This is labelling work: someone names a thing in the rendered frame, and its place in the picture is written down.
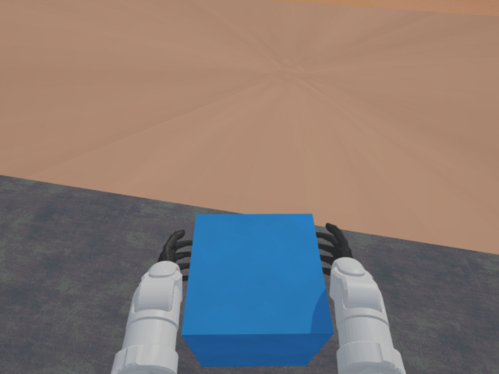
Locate carton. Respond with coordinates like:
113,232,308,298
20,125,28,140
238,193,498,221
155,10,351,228
182,213,334,367

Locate right robot forearm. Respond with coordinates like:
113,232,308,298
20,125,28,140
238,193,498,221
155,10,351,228
329,257,406,374

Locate left robot forearm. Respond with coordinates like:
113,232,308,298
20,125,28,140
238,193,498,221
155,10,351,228
111,261,182,374

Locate left robot hand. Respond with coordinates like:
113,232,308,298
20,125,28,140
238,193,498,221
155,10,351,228
157,230,193,281

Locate right robot hand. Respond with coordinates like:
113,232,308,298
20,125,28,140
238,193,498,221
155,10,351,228
316,223,353,276

